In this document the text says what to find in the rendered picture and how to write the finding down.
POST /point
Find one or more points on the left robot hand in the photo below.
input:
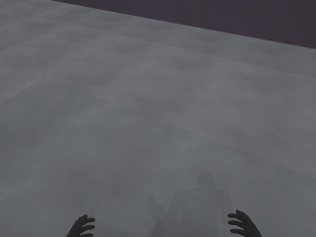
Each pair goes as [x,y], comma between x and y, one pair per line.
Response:
[77,228]

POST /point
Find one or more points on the right robot hand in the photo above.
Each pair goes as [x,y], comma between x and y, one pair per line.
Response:
[250,229]

